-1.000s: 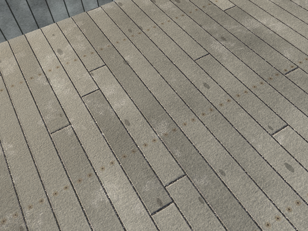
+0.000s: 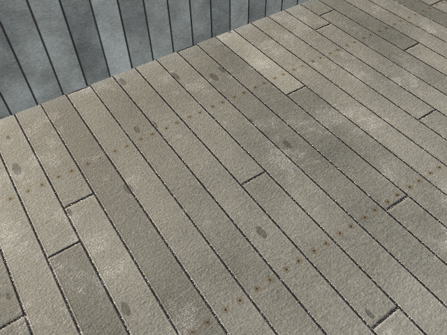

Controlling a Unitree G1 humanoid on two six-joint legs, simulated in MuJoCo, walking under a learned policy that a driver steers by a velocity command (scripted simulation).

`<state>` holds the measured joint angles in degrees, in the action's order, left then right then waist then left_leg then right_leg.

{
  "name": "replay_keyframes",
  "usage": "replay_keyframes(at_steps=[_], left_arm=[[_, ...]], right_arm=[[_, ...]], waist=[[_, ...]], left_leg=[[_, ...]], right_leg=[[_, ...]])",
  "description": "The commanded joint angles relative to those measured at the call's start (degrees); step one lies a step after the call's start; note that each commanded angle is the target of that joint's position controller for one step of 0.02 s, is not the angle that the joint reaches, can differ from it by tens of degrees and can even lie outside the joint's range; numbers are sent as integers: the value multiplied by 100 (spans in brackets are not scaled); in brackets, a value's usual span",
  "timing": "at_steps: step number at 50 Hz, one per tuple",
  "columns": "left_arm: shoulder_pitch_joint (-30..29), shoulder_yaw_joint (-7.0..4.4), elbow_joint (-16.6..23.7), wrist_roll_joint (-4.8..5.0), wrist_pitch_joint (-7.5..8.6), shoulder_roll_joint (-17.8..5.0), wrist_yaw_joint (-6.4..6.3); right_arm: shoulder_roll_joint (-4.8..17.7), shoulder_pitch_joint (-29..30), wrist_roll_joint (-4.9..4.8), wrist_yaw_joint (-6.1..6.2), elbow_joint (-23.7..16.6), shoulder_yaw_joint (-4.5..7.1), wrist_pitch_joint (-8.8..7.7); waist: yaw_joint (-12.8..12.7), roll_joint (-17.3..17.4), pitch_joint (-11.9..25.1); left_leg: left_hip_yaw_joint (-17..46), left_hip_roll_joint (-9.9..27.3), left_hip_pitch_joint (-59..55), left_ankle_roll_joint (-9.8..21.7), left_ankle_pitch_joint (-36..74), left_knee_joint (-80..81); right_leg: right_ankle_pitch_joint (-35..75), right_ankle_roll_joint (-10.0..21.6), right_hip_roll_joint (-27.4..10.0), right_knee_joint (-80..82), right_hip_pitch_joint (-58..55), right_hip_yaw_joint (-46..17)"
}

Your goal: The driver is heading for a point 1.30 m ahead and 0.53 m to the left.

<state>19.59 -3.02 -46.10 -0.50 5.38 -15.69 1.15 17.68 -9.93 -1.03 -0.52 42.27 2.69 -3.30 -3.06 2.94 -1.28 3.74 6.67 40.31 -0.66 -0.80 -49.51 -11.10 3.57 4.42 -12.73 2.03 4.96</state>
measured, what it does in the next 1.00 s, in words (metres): walks ahead, turning left: left foot, then right foot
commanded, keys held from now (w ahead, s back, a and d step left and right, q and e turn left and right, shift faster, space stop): w+q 1.00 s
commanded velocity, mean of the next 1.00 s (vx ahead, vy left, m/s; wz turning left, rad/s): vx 0.50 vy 0.00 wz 0.52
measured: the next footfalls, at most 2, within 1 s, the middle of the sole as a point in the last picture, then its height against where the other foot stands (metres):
left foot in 0.22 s outside the picture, level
right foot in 0.70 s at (247, 295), level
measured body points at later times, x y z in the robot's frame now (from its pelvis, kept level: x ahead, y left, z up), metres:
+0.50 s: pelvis +0.29 +0.07 +0.00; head +0.32 +0.09 +0.45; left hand +0.41 +0.37 -0.09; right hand +0.44 -0.19 -0.10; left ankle +0.27 +0.13 -0.75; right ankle +0.46 -0.09 -0.68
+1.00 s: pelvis +0.57 +0.10 +0.00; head +0.59 +0.11 +0.45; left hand +0.45 +0.37 -0.12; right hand +0.86 -0.03 -0.09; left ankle +0.57 +0.30 -0.67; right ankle +0.59 -0.01 -0.75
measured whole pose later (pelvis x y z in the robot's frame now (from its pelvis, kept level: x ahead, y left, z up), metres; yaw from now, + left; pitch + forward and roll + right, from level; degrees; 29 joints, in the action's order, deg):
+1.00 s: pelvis +0.57 +0.10 +0.00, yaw +34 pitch +1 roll -2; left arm 18.3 -3.7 -46.5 -0.4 5.2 -16.1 0.3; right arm 18.3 -11.3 -1.3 -0.4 35.9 4.0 -0.6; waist -3.8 2.8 -2.1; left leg 3.8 5.1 39.0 -0.9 -9.2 -55.6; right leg -11.9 1.5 1.1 -16.5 4.4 7.3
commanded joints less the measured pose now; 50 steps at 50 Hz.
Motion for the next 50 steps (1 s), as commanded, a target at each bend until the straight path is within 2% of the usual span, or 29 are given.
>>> replay_keyframes(at_steps=[1,6,8,10,11,12,13,14,15,16,17,18,20,21,26,31,33,34,35,36,37,38,39,40,41,43,46,49,50], left_arm=[[-316,-208,335,3,114,-917,-70],[53,-253,50,108,-76,-1030,-112],[-15,-286,60,115,-182,-1147,-162],[-95,-317,121,97,-297,-1283,-243],[-159,-283,185,93,-324,-1242,-296],[295,-107,450,-31,-223,-769,-280],[417,63,526,-84,-8,-423,-163],[-220,-86,636,159,156,-972,-55],[-623,-65,803,274,247,-988,-19],[-820,-52,826,159,276,-886,-56],[-792,-90,840,38,253,-922,-88],[-640,-106,830,0,188,-917,-86],[-502,-93,749,-64,58,-768,-112],[-517,-59,798,-43,9,-690,-124],[-1727,47,1067,-27,49,-449,-94],[-2080,-69,1187,89,154,-741,6],[-1748,-151,1121,115,199,-867,11],[-1317,-221,1005,99,222,-949,-16],[-685,-304,940,4,251,-1151,-59],[3,-416,875,-103,222,-1607,-104],[300,-440,677,19,141,-1558,-39],[6,-310,790,73,116,-1042,-43],[-258,-245,822,56,67,-839,-68],[-488,-194,810,18,43,-724,-75],[-604,-156,769,-14,40,-619,-90],[-639,-162,663,-11,75,-610,-96],[-613,-227,511,26,123,-767,-99],[-596,-254,390,12,89,-864,-111],[-611,-277,359,24,77,-999,-112]], right_arm=[[191,392,-13,-90,-409,5,-93],[160,990,-20,-284,-817,-23,-104],[282,903,-5,-340,-932,38,-87],[614,46,2,-319,-831,227,-33],[919,-871,-20,-243,-637,402,-10],[1598,-1560,23,-142,-570,593,33],[1536,-1488,-59,-151,-650,533,-8],[1063,-1482,-1,-141,-662,398,-26],[897,-1211,16,-121,-659,352,-46],[786,-850,15,-112,-707,307,-40],[718,-625,70,-100,-776,281,-64],[667,-438,113,-86,-860,259,-60],[615,-319,77,-42,-856,252,-69],[785,-381,72,-11,-813,292,-82],[916,-778,-10,127,-602,342,2],[869,-1090,-62,163,-426,349,86],[867,-967,-35,172,-446,366,122],[731,-908,-23,160,-473,324,133],[426,-918,14,132,-534,210,116],[38,-1475,-12,128,-647,88,81],[251,-1761,-121,138,-740,77,43],[773,-1398,-148,150,-630,208,70],[887,-907,-82,151,-705,253,108],[812,-682,-20,141,-764,259,122],[721,-596,-6,114,-807,273,136],[458,-656,-66,58,-834,233,181],[293,-376,-40,49,-976,179,237],[271,-151,-15,-2,-987,175,208],[153,1,-35,-44,-1059,122,186]], waist=[[7,-439,-366],[-171,-376,-464],[-13,-541,-242],[496,-749,422],[1001,-601,908],[972,457,1720],[730,979,2474],[1022,474,2121],[935,146,1333],[697,-450,735],[489,-298,498],[297,-151,462],[168,-257,376],[140,-7,295],[616,47,96],[672,261,144],[445,431,176],[205,419,334],[-100,156,919],[-73,-1030,1782],[2,-2185,1953],[-127,-1339,1172],[-149,-931,610],[-53,-738,269],[53,-798,78],[177,-1033,37],[163,-836,-105],[92,-570,-24],[76,-782,-102]], left_leg=[[-149,-107,-383,62,849,894],[-292,-237,35,334,400,1593],[-621,-512,-291,516,-240,1643],[-942,-955,-1502,772,-739,1612],[-773,-1048,-2954,1005,-448,1895],[1533,332,-5398,1822,-548,1795],[4409,1296,-6510,2642,-1391,2816],[3959,1130,-6356,2275,-1806,3104],[3140,933,-5574,2013,-1589,3182],[2515,679,-4635,1813,-1016,3302],[2168,553,-3971,1790,-79,3354],[2027,417,-3568,1839,202,3493],[1612,188,-3054,1784,423,3694],[1513,240,-2781,1891,736,3714],[1006,-282,-2331,1376,9,3579],[1811,23,-3038,1199,-628,3018],[2102,111,-3153,1090,-574,2644],[2034,-72,-3072,967,-436,2275],[1712,-385,-2725,774,-550,1192],[911,-1137,-1146,356,-2151,-701],[622,-1082,181,212,-3433,-1948],[738,-744,542,147,-2927,-2443],[515,-565,532,114,-2468,-2484],[446,-403,372,89,-2120,-2279],[433,-246,203,86,-1889,-2059],[270,-111,-86,59,-1701,-1792],[216,-5,124,-43,-1360,-1246],[113,-67,161,-21,-450,-499],[41,-3,20,-16,-219,-86]], right_leg=[[1344,691,-1527,794,568,-284],[2031,563,-1924,350,-702,-27],[3682,424,-1941,-267,-1031,140],[5475,251,-1831,-1702,-1028,335],[5184,47,-1618,-3014,-296,486],[2545,-289,-1041,-5217,1992,503],[-2173,-470,42,-6614,3589,-569],[-1937,-341,-343,-6879,4223,-1255],[-1452,-238,-601,-6531,4381,-1153],[-1092,-226,-823,-5936,4200,-1050],[-857,-284,-965,-5523,3810,-1043],[-772,-374,-1023,-5374,3487,-1075],[-541,-536,-1040,-5039,3270,-945],[-447,-675,-1006,-4726,3247,-874],[1447,-854,-629,-2457,2732,-756],[1307,-656,-456,-1590,2446,-1050],[809,-469,-472,-1485,2030,-1032],[782,-318,-475,-1240,1404,-924],[613,-16,-1002,-1284,226,-1331],[-70,688,-2292,-1167,-1811,-3192],[-1653,1163,-2968,-588,-2258,-5182],[-2312,942,-2743,-387,-1635,-4665],[-1762,715,-2495,-361,-963,-3727],[-1019,633,-2238,-239,-361,-3058],[-521,598,-2059,-99,32,-2587],[126,610,-1879,126,374,-1921],[757,782,-1954,391,427,-1353],[1285,662,-1811,426,86,-677],[1435,678,-1895,420,197,-516]])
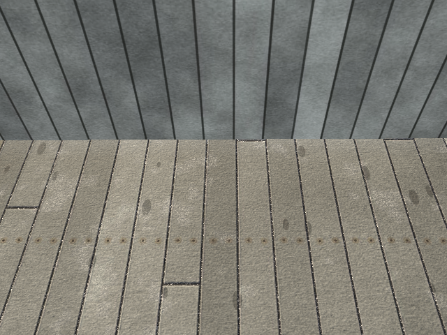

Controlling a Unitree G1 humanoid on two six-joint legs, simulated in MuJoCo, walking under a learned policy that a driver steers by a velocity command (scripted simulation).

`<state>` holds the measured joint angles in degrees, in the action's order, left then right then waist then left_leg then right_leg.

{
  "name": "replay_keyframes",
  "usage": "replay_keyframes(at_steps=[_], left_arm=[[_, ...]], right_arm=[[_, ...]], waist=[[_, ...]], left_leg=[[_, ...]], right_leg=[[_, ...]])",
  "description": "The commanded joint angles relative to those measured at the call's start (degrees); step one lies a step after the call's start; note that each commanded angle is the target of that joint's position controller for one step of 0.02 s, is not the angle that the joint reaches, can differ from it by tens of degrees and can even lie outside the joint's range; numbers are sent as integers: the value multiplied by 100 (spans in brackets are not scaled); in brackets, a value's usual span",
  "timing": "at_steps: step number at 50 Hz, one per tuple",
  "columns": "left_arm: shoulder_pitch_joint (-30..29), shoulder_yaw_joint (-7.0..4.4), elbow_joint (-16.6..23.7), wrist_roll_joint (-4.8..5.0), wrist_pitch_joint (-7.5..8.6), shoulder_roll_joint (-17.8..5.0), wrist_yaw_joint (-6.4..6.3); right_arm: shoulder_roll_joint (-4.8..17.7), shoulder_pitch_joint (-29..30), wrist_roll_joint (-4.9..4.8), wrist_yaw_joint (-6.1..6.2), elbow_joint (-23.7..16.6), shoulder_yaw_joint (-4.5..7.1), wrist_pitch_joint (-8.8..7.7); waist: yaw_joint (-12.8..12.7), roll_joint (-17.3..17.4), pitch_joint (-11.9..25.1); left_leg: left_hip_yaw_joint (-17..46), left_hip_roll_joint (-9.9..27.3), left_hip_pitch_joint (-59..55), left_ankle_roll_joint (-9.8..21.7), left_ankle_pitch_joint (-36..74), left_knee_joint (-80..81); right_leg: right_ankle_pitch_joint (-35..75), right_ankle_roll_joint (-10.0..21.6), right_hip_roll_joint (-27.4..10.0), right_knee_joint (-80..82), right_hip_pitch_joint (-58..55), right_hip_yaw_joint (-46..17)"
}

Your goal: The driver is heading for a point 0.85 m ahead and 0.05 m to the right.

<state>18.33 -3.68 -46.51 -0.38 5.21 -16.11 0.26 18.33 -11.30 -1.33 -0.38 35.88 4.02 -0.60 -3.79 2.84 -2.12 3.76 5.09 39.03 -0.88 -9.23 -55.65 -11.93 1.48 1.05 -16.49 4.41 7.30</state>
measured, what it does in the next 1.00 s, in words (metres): walks ahead: left foot, then right foot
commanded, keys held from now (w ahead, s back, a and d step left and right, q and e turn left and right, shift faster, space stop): w+q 0.20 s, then w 0.22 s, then w+e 0.58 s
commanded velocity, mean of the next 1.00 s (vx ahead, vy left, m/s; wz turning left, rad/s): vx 0.50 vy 0.00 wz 0.04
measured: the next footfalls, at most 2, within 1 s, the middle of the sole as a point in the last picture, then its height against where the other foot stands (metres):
left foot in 0.22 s outside the picture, level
right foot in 0.76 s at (259, 287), level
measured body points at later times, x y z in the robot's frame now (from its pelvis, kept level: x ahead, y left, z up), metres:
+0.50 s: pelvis +0.27 +0.07 +0.00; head +0.30 +0.09 +0.45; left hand +0.38 +0.37 -0.10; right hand +0.41 -0.18 -0.10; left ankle +0.24 +0.14 -0.74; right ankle +0.43 -0.08 -0.67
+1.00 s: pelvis +0.57 +0.05 +0.00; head +0.61 +0.04 +0.45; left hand +0.66 +0.34 -0.10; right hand +0.76 -0.22 -0.08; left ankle +0.66 +0.23 -0.68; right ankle +0.58 -0.03 -0.74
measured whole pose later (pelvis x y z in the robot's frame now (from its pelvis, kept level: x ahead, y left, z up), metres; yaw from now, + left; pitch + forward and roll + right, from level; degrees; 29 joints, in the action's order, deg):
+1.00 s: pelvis +0.57 +0.05 +0.00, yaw -3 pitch +1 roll +1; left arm 16.4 -3.1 -42.6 0.3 3.9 -17.9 -0.4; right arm 17.8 -5.7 2.0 0.3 38.0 0.9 -6.1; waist -2.1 0.8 -4.0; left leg 4.7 3.7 33.9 -3.7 -14.3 -50.9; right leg -7.6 4.2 5.6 -19.0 12.0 -5.1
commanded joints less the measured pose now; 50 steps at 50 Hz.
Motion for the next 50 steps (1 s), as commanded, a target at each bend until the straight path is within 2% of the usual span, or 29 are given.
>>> replay_keyframes(at_steps=[1,4,6,8,9,10,11,12,13,14,15,16,17,18,21,27,32,35,37,38,39,40,41,42,44,46,47,49,50], left_arm=[[-503,-207,373,39,75,-950,-28],[-150,-242,183,99,-7,-1073,-46],[-63,-276,105,161,-73,-1184,-43],[-102,-329,96,215,-142,-1358,-72],[-122,-355,106,240,-182,-1440,-95],[-204,-351,134,263,-222,-1445,-118],[-115,-266,163,195,-208,-1262,-142],[387,15,458,-89,-114,-427,-63],[143,38,511,55,89,-678,13],[-410,-88,616,315,182,-1086,68],[-613,-36,702,325,237,-992,64],[-684,-33,639,175,250,-931,19],[-590,-60,586,95,193,-940,4],[-439,-66,543,99,126,-934,17],[-426,-11,485,24,-34,-657,12],[-1381,107,641,125,-29,-402,116],[-1912,107,923,187,-29,-435,266],[-1772,71,1025,138,-30,-508,361],[-930,-104,881,104,-66,-800,339],[-82,-276,687,149,-84,-1160,251],[660,-454,666,119,-114,-1857,169],[848,-400,577,106,-99,-1578,125],[546,-273,677,55,-70,-1234,38],[232,-238,736,-22,-68,-1094,-12],[-217,-185,853,-53,-66,-1030,-61],[-534,-154,944,-37,-113,-1002,-107],[-589,-189,919,-23,-49,-1149,-96],[-842,-217,921,145,-4,-1224,-118],[-793,-271,837,185,26,-1309,-109]], right_arm=[[79,322,4,-103,-453,-32,-108],[45,929,-16,-215,-635,-49,-151],[87,1083,-24,-281,-748,-29,-143],[269,909,12,-302,-787,65,-109],[437,556,33,-292,-726,156,-79],[664,-228,25,-256,-530,300,-52],[966,-1224,5,-154,-266,473,-3],[1602,-1270,-44,-60,-233,553,-16],[1312,-1396,-12,-87,-432,429,-124],[918,-1256,57,-123,-298,308,-205],[805,-968,47,-124,-263,263,-254],[656,-608,68,-120,-264,204,-284],[491,-346,141,-110,-298,135,-304],[497,-223,186,-102,-309,124,-329],[566,-243,125,-62,-110,128,-420],[650,-561,152,20,278,118,-454],[750,-888,115,16,655,169,-407],[844,-771,80,77,729,215,-302],[935,-610,98,150,674,228,-205],[845,-654,139,231,606,172,-174],[366,-973,297,203,257,-33,-304],[84,-827,362,129,307,-145,-484],[617,-341,130,2,244,-74,-701],[690,250,44,-16,134,-72,-793],[729,358,320,58,50,-60,-804],[613,19,326,78,88,-72,-676],[587,-54,351,74,68,-118,-600],[395,248,315,112,-114,-222,-555],[158,471,397,71,-131,-300,-571]], waist=[[73,-701,-126],[-150,-586,-267],[-114,-611,-300],[123,-772,-68],[369,-843,194],[846,-760,609],[1323,-457,1105],[771,1161,1546],[1002,898,2630],[1138,410,1857],[947,184,1214],[723,-164,832],[509,-144,679],[366,29,634],[269,-43,389],[709,-16,-71],[910,-65,-301],[721,57,-140],[226,172,508],[-151,134,1025],[-169,-1008,1837],[-182,-1677,2306],[-388,-1273,1872],[-378,-828,1146],[53,-291,631],[433,-338,581],[527,-574,443],[601,-522,209],[521,-518,307]], left_leg=[[-84,127,52,18,851,880],[-395,-3,-60,162,1037,1587],[-515,-82,-145,314,740,1871],[-789,-386,-676,549,161,1980],[-940,-611,-1200,693,-109,2006],[-1038,-860,-2263,892,59,2298],[-554,-744,-4013,1133,272,2474],[2348,861,-6075,2010,-266,2661],[4503,1585,-6460,2591,-1247,3681],[3594,1384,-5997,2197,-1058,3833],[2808,1154,-5172,1969,-619,3836],[2213,938,-4404,1787,304,3817],[1877,794,-3808,1735,766,4004],[1788,766,-3382,1787,1065,4145],[1083,590,-2851,1767,1533,4467],[15,368,-2923,1317,1050,4789],[-169,824,-4014,1211,1073,4629],[-344,970,-4539,1008,2498,4042],[-691,748,-4529,769,4632,2707],[-926,481,-3878,504,4445,1489],[-992,-125,-1492,137,2174,-681],[-168,-1074,39,-79,-2136,-1950],[495,-584,738,81,-1809,-2158],[363,-347,731,166,-1307,-1873],[210,-34,81,24,-976,-1142],[184,16,-497,-135,-952,-677],[81,-52,-718,-271,-880,-248],[-203,-313,-1184,-426,-341,902],[-330,-486,-1627,-429,266,1405]], right_leg=[[1646,840,-1494,799,-49,-504],[1693,694,-1540,731,-398,-184],[2202,616,-1667,550,-728,-36],[3910,505,-1701,-67,-966,177],[4833,447,-1665,-705,-1016,293],[5181,318,-1531,-1741,-743,459],[4204,121,-1358,-3180,407,473],[-1079,-219,-441,-5315,3045,367],[-2247,-242,20,-6361,3737,-1014],[-1711,-149,-323,-6360,4216,-1225],[-1239,-63,-572,-5900,4154,-1149],[-932,-85,-779,-5426,3850,-1115],[-676,-113,-909,-5142,3455,-1143],[-593,-167,-941,-5022,3111,-1157],[-195,-383,-930,-4326,3001,-1001],[1983,-356,-778,-2343,3023,-826],[1664,-48,-567,-1676,3476,-929],[856,219,-363,-1539,3286,-723],[534,463,113,-1475,2018,-283],[657,671,124,-1367,639,-494],[238,1597,-1262,-1485,-1848,-2858],[-562,2178,-2018,-272,-2976,-5400],[-1266,1832,-1902,48,-2842,-5088],[-624,1547,-1682,124,-2045,-4301],[1959,1495,-1508,125,-700,-3348],[2242,1493,-1293,356,91,-2978],[2585,1543,-1217,396,523,-2745],[2597,1325,-715,444,1356,-2060],[2385,1173,-450,332,1619,-1728]])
